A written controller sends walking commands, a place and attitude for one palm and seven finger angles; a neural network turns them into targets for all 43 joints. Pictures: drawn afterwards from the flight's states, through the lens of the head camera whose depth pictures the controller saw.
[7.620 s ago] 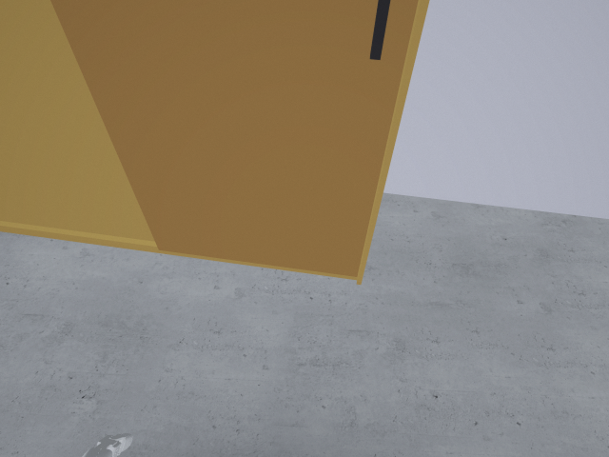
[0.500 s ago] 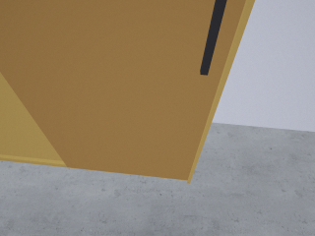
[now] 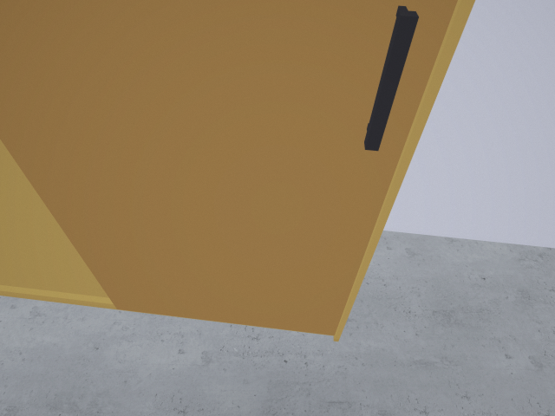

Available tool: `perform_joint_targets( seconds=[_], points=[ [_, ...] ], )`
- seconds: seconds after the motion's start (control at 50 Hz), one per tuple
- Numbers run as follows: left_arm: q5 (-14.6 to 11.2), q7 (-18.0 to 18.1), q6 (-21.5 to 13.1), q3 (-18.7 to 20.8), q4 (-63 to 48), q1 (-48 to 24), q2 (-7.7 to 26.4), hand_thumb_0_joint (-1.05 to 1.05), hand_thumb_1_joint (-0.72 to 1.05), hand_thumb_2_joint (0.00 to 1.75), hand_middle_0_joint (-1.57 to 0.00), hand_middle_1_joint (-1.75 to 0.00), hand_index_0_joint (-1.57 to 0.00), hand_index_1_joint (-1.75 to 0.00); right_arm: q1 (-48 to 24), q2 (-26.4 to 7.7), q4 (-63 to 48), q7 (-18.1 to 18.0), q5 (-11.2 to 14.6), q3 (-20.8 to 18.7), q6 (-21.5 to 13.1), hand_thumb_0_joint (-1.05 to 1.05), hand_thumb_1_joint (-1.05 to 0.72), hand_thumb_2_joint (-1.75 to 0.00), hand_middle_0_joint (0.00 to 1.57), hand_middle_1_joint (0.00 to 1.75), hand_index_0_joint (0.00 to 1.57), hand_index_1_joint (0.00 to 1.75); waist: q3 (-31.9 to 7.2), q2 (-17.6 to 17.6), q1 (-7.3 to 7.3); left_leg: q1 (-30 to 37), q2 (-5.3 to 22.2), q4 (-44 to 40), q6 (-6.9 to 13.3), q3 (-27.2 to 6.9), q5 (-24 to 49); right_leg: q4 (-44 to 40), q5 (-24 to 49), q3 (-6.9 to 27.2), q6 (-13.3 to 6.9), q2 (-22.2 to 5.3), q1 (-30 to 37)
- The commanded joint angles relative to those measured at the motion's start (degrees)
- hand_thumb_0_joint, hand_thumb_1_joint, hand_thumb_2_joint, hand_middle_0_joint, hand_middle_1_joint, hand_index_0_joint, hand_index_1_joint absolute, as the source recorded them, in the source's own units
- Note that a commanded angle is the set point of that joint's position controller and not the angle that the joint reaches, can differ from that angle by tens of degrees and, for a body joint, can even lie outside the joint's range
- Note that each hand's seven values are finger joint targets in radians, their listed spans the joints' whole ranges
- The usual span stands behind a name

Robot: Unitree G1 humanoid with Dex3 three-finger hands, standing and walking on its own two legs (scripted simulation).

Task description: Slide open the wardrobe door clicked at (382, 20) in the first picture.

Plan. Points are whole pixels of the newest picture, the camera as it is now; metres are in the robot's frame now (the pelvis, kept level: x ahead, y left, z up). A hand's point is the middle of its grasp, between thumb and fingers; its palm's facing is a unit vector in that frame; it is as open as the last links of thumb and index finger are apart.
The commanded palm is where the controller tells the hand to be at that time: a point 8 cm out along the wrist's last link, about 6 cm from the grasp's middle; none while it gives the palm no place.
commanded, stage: shuffle to correct the standing spot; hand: right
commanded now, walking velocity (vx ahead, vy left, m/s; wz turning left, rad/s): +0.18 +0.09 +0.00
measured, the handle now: (385, 83) +0.53 -0.12 +0.25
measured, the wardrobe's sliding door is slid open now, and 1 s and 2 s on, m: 0.00 0.00 0.00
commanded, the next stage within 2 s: come to a stop and stand still in 0.10 s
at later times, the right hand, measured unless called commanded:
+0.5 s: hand out of the picture +0.13 -0.18 -0.18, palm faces +0.02 +0.98 -0.21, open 7.3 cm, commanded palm none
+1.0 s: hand out of the picture +0.13 -0.19 -0.19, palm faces +0.06 +0.98 -0.17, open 7.3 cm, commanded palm none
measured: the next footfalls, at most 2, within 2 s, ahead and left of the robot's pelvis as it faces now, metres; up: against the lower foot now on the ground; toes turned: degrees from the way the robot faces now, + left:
right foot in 0.24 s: +0.10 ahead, -0.11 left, +0.00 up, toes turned -8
left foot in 0.56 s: +0.19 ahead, +0.15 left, +0.00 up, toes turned +5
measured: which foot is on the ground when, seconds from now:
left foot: down 0.00-0.24, up 0.26-0.54, down 0.56-0.94, up 0.96-1.00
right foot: down 0.00-0.04, up 0.06-0.22, down 0.24-0.56, up 0.58-0.92, down 0.94-1.00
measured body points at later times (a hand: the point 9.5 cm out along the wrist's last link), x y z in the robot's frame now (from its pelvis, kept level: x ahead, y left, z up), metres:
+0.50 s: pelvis +0.10 +0.01 +0.00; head +0.15 +0.00 +0.45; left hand +0.10 +0.22 -0.16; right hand +0.13 -0.23 -0.16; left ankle +0.13 +0.14 -0.72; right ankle +0.06 -0.10 -0.74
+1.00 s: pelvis +0.07 -0.01 -0.01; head +0.10 -0.04 +0.44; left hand +0.15 +0.23 -0.14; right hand +0.13 -0.24 -0.17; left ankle +0.14 +0.14 -0.72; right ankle +0.06 -0.11 -0.74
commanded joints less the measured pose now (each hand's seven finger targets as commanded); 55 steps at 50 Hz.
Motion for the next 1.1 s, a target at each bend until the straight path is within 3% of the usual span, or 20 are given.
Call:
perform_joint_targets(
  seconds=[0.0, 0.04, 0.1, 0.18, 0.2, 0.22, 0.26, 0.3, 0.42, 0.5, 0.52, 0.54, 0.56, 0.64, 0.78, 0.86, 0.88, 0.92, 0.96, 1.08],
  points=[
    [-0.40, 0.34, -1.61, 0.53, -3.11, 0.83, 3.98, 0.00, 0.90, 0.90, -0.20, -0.30, -0.20, -0.30, 7.58, -6.15, -0.65, -0.42, 0.54, -1.78, -1.43, 0.00, -0.90, -0.90, 0.20, 0.30, 0.20, 0.30, 9.78, 9.03, -1.74, 2.24, 8.25, -12.35, 5.00, -13.42, -8.34, 3.24, -6.40, 1.69, -1.56, -2.36, -13.78],
    [-0.14, 0.11, -1.76, 0.39, -4.72, -2.70, 3.21, 0.00, 0.90, 0.90, -0.20, -0.30, -0.20, -0.30, 11.22, -7.12, 0.41, -0.89, 0.77, -2.48, -1.81, 0.00, -0.90, -0.90, 0.20, 0.30, 0.20, 0.30, 8.98, 13.43, -3.13, 7.16, 13.89, -17.04, 9.34, -20.84, -3.45, 15.79, -9.26, -0.51, -0.74, -1.48, -20.60],
    [-0.43, -0.18, -2.52, 0.80, -6.25, -5.31, 3.02, 0.00, 0.90, 0.90, -0.20, -0.30, -0.20, -0.30, 10.57, -6.51, 0.42, -1.32, 0.20, -2.73, -2.46, 0.00, -0.90, -0.90, 0.20, 0.30, 0.20, 0.30, 6.59, 7.21, -2.39, 10.85, 16.37, -13.95, 13.06, -19.16, 11.20, 22.58, -12.66, 1.49, -0.81, -3.65, -24.20],
    [-0.60, 0.09, -3.41, 0.61, -2.37, 5.85, 1.34, 0.00, 0.90, 0.90, -0.20, -0.30, -0.20, -0.30, 3.07, -5.53, -1.09, -0.94, 0.73, -2.50, -2.12, 0.00, -0.90, -0.90, 0.20, 0.30, 0.20, 0.30, 1.89, 2.40, 4.27, -1.17, 7.73, -0.94, 7.03, -5.77, 15.30, -1.09, 3.13, -2.16, -0.84, -1.46, 1.11],
    [-0.15, 0.92, -3.87, 1.34, -0.14, 12.19, 5.34, 0.00, 0.90, 0.90, -0.20, -0.30, -0.20, -0.30, 3.15, -3.24, -1.92, -0.61, 1.24, -2.18, -1.94, 0.00, -0.90, -0.90, 0.20, 0.30, 0.20, 0.30, -0.15, -7.59, 5.78, -9.25, 2.72, 11.90, 3.48, -2.00, 11.52, -6.68, 10.01, 7.89, -3.19, -8.17, 11.43],
    [0.15, 1.76, -3.72, 2.09, 0.85, 16.17, 10.16, 0.00, 0.90, 0.90, -0.20, -0.30, -0.20, -0.30, 2.61, -1.00, -3.15, -0.50, 1.32, -1.37, -1.81, 0.00, -0.90, -0.90, 0.20, 0.30, 0.20, 0.30, 0.42, -18.45, 6.07, -20.29, -1.80, 23.74, -0.15, 3.03, -11.72, -10.89, 29.79, 23.64, -8.59, -22.47, 15.85],
    [0.09, 2.17, -2.54, 0.79, -0.96, 9.98, 8.15, 0.00, 0.90, 0.90, -0.20, -0.30, -0.20, -0.30, 1.64, -2.06, -3.24, -1.26, 0.33, -1.61, -0.72, 0.00, -0.90, -0.90, 0.20, 0.30, 0.20, 0.30, 4.45, -6.45, 3.16, -17.18, 1.86, 29.46, -0.06, -3.26, -15.02, -8.53, 46.96, 17.50, -12.56, -23.82, 5.93],
    [-0.11, 2.58, -2.72, -0.19, -2.28, 3.75, 6.63, 0.00, 0.90, 0.90, -0.20, -0.30, -0.20, -0.30, 1.06, -0.80, -2.33, -1.21, 0.37, -1.50, 0.22, 0.00, -0.90, -0.90, 0.20, 0.30, 0.20, 0.30, 9.96, -7.53, 0.87, -12.82, 3.88, 25.34, -1.43, -2.96, -12.63, -9.20, 50.19, 12.51, -10.24, -20.27, -2.93],
    [-0.37, 2.71, -1.04, 2.58, -4.18, -0.85, 10.78, 0.00, 0.90, 0.90, -0.20, -0.30, -0.20, -0.30, -1.07, -3.04, -5.16, -0.74, 0.43, -2.22, 1.53, 0.00, -0.90, -0.90, 0.20, 0.30, 0.20, 0.30, 3.27, -8.56, 0.49, -9.20, 1.18, 10.47, -1.37, 2.65, -1.05, -3.24, 54.75, 5.72, -7.15, -15.47, 5.56],
    [-0.11, 2.09, 0.08, 3.87, -5.62, -4.10, 10.65, 0.00, 0.90, 0.90, -0.20, -0.30, -0.20, -0.30, -1.10, -6.22, -7.05, -0.49, 0.32, -3.55, 1.23, 0.00, -0.90, -0.90, 0.20, 0.30, 0.20, 0.30, 0.64, -7.56, -1.75, -1.28, 2.14, 0.93, -0.83, 2.33, 13.67, 3.35, 41.78, 2.87, -3.54, -12.65, 1.91],
    [-0.25, 1.79, 0.36, 3.91, -5.99, -3.04, 9.00, 0.00, 0.90, 0.90, -0.20, -0.30, -0.20, -0.30, -0.34, -8.92, -7.23, -0.71, 0.00, -4.04, 0.59, 0.00, -0.90, -0.90, 0.20, 0.30, 0.20, 0.30, -2.03, 0.24, -2.12, 4.18, 6.52, -2.15, -0.14, -1.59, 32.39, 10.69, 27.87, 0.14, -0.94, -8.11, -1.69],
    [-0.80, 1.30, 0.66, 3.66, -6.43, -0.46, 5.22, 0.00, 0.90, 0.90, -0.20, -0.30, -0.20, -0.30, -0.50, -13.19, -7.35, -1.27, -0.40, -4.74, 0.21, 0.00, -0.90, -0.90, 0.20, 0.30, 0.20, 0.30, -5.72, 14.09, -1.59, 10.24, 18.07, -3.57, 5.37, -13.82, 52.63, 21.52, -2.00, -2.80, 1.65, -0.19, -9.72],
    [-1.25, 1.46, 1.62, 3.54, -7.31, -0.59, 4.72, 0.00, 0.90, 0.90, -0.20, -0.30, -0.20, -0.30, -0.47, -13.82, -7.63, -1.30, 0.44, -4.46, 0.13, 0.00, -0.90, -0.90, 0.20, 0.30, 0.20, 0.30, -7.51, 14.85, -2.31, 7.58, 23.52, -5.76, 10.69, -15.09, 56.47, 29.81, -19.40, 2.80, 1.25, 1.38, -9.30],
    [-0.44, 0.57, 2.74, 3.40, -6.58, -4.32, 5.24, 0.00, 0.90, 0.90, -0.20, -0.30, -0.20, -0.30, -8.97, -11.70, -9.99, -2.06, 0.35, -3.89, 0.68, 0.00, -0.90, -0.90, 0.20, 0.30, 0.20, 0.30, 0.06, 10.43, -1.06, 0.96, 18.60, -7.72, 10.82, -11.04, 36.78, 40.80, -12.31, 6.83, 1.92, -0.69, -15.62],
    [-0.48, -0.45, 1.98, 2.49, -8.82, -6.80, 5.74, 0.00, 0.90, 0.90, -0.20, -0.30, -0.20, -0.30, -8.74, -14.00, -10.99, -2.12, -0.28, -4.48, 0.59, 0.00, -0.90, -0.90, 0.20, 0.30, 0.20, 0.30, -2.97, 10.12, -2.31, 3.22, 18.12, -7.75, 10.49, -10.34, 30.51, 23.14, -10.33, 4.22, 3.04, -0.36, -12.11],
    [-0.72, -0.40, 0.98, 2.22, -8.06, -1.98, 5.63, 0.00, 0.90, 0.90, -0.20, -0.30, -0.20, -0.30, -10.95, -13.64, -11.26, -1.47, 0.03, -4.22, 1.08, 0.00, -0.90, -0.90, 0.20, 0.30, 0.20, 0.30, -3.84, 10.06, 0.41, -1.83, 14.50, -6.29, 6.84, -8.97, 17.29, 4.38, -1.40, 1.30, 2.49, 0.79, -1.47],
    [-0.72, -0.34, 0.56, 2.22, -7.45, -0.10, 6.35, 0.00, 0.90, 0.90, -0.20, -0.30, -0.20, -0.30, -11.60, -12.64, -11.46, -1.38, 0.51, -3.96, 1.34, 0.00, -0.90, -0.90, 0.20, 0.30, 0.20, 0.30, -3.59, 7.52, 1.60, -5.27, 12.69, -4.05, 4.44, -7.27, 12.61, -2.44, 3.68, 1.65, 2.11, 0.36, 3.38],
    [0.17, -0.03, -0.06, 3.04, -9.55, -3.36, 12.98, 0.00, 0.90, 0.90, -0.20, -0.30, -0.20, -0.30, -11.80, -7.00, -12.79, -0.99, 1.28, -2.89, 2.25, 0.00, -0.90, -0.90, 0.20, 0.30, 0.20, 0.30, 1.28, -15.20, 0.92, -12.44, 2.11, 7.28, -2.17, 1.50, -7.44, -14.47, 5.20, 19.37, -3.53, -15.00, -2.57],
    [0.67, 0.22, -0.12, 2.16, -11.46, -10.68, 11.79, 0.00, 0.90, 0.90, -0.20, -0.30, -0.20, -0.30, -12.33, -7.25, -11.68, -1.15, 0.46, -2.95, 2.95, 0.00, -0.90, -0.90, 0.20, 0.30, 0.20, 0.30, 5.29, -14.63, -0.62, -6.95, 2.24, 18.39, -2.08, -2.37, -10.57, -18.76, 3.77, 18.91, -8.07, -16.09, -14.52],
    [0.00, 1.14, -0.75, 1.79, -9.09, -6.79, 10.04, 0.00, 0.90, 0.90, -0.20, -0.30, -0.20, -0.30, -7.86, -4.72, -7.88, -0.70, 0.67, -1.47, 1.56, 0.00, -0.90, -0.90, 0.20, 0.30, 0.20, 0.30, 0.10, -5.62, -0.24, -9.28, 1.66, 12.02, -2.56, -1.00, -7.60, -9.37, 28.51, 10.44, -8.60, -11.36, 4.08]
  ],
)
